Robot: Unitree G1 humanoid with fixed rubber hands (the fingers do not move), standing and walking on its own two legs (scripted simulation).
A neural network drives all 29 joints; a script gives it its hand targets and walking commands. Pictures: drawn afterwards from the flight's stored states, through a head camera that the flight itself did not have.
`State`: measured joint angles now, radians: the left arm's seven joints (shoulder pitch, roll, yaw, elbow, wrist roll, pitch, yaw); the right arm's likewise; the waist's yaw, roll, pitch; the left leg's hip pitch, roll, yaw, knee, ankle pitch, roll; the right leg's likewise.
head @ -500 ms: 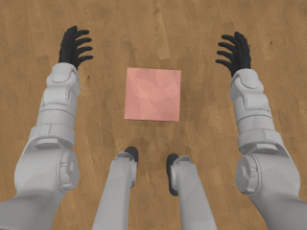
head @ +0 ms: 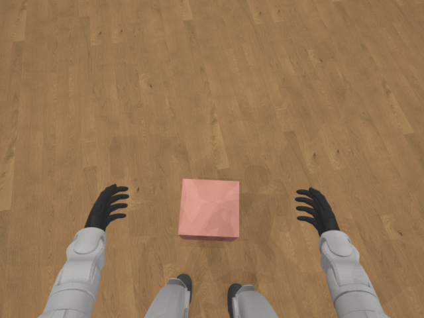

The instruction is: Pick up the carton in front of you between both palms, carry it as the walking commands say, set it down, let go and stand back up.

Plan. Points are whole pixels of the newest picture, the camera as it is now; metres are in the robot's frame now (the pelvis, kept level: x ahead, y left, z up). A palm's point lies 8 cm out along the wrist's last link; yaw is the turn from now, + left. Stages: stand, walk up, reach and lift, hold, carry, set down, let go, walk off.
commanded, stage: let go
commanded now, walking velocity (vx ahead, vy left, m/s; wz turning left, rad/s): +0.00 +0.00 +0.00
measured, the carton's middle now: (209, 212) +0.39 +0.01 -0.61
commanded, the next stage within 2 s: stand in 0.72 s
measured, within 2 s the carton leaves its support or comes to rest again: neither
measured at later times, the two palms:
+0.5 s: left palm (74, 287) +0.18 +0.22 -0.03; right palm (368, 291) +0.18 -0.24 -0.03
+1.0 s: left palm (39, 296) +0.16 +0.28 -0.05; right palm (391, 297) +0.17 -0.28 -0.04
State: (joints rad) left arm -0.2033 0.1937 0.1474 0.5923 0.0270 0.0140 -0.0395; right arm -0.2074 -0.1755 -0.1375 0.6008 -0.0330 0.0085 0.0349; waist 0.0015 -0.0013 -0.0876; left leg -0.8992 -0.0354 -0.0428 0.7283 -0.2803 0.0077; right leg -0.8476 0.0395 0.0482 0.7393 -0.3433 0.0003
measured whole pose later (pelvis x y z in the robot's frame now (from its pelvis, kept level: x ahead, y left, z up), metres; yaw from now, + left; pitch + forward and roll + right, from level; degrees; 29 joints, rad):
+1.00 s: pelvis +0.03 +0.00 +0.03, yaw -1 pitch +0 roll +0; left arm 0.22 0.33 0.05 0.65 0.04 0.04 0.01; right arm 0.17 -0.32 -0.05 0.69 -0.04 0.02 -0.01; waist 0.00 -0.02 0.01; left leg -0.21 -0.02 -0.03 0.51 -0.29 0.01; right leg -0.15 0.03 0.06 0.48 -0.32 0.00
